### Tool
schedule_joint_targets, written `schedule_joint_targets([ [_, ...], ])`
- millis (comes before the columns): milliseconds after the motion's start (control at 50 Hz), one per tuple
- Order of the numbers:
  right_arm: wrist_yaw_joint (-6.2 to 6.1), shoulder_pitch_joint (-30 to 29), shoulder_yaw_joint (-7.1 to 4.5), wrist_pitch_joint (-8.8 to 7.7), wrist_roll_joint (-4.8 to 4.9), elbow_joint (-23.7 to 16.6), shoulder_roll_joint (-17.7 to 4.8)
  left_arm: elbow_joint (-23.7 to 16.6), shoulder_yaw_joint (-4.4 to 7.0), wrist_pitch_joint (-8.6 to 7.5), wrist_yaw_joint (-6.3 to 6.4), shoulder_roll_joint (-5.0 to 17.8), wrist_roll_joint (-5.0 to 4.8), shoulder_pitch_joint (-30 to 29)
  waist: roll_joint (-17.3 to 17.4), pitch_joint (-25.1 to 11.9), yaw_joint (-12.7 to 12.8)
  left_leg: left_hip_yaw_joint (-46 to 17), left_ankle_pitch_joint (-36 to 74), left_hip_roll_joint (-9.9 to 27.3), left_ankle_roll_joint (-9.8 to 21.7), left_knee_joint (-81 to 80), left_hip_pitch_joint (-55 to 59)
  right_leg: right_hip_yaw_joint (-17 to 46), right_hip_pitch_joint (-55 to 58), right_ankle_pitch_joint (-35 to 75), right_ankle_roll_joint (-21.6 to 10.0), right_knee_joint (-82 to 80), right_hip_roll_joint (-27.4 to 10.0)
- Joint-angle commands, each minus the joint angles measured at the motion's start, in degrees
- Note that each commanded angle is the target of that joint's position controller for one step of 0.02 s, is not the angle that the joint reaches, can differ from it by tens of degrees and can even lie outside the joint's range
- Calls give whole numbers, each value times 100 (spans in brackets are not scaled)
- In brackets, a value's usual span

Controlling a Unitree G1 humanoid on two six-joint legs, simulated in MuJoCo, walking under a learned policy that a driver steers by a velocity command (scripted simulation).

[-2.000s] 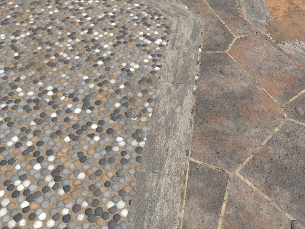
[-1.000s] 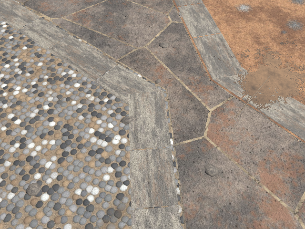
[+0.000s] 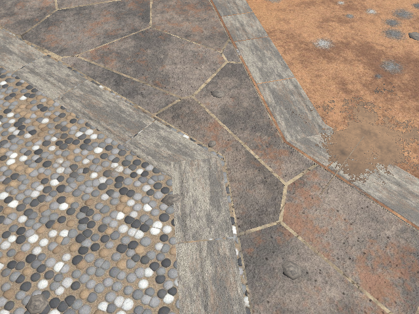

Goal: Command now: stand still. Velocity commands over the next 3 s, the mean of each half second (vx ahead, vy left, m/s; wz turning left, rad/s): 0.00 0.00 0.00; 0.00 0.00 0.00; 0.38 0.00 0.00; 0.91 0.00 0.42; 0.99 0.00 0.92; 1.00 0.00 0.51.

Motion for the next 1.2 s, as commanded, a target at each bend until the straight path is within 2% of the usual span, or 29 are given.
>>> schedule_joint_targets([
  [20,-21,184,-93,-45,1,-126,-561,-133,79,-49,20,610,3,-5,-43,-126,4,-172,507,216,87,-595,-384,129,275,795,-241,-392,-189],
  [540,-33,727,-50,-59,27,121,-320,-19,-3,-88,50,441,-3,516,-38,1,9,-159,478,178,120,-636,-437,57,167,741,-182,-414,-160],
  [1120,-38,1004,-59,-60,47,168,-179,-75,-28,-112,71,328,-15,884,-33,76,2,-165,610,168,145,-612,-418,11,135,807,-138,-375,-154],
  [1140,-52,1212,-66,-43,57,274,-159,20,-46,-106,74,230,-21,1085,52,-204,-6,-125,-667,95,209,-700,-300,-198,208,-348,-165,-261,28],
  [1160,-71,1252,-156,-23,139,249,-412,9,8,-115,72,343,-90,1141,227,-10,-40,-350,-2335,168,411,-765,-422,-378,-187,-1982,-246,58,214],
  [1180,-75,1485,-217,-51,197,234,-600,-148,42,-184,47,452,-105,891,379,363,-192,-995,-3581,591,707,-1089,-466,-318,-967,-2717,-323,388,140],
  [1200,-63,1746,-303,-146,245,241,-858,-440,-11,-327,-8,248,-160,414,872,629,-382,-2102,-4122,1364,1114,-1723,-207,-500,-1641,-2127,-298,1045,78],
])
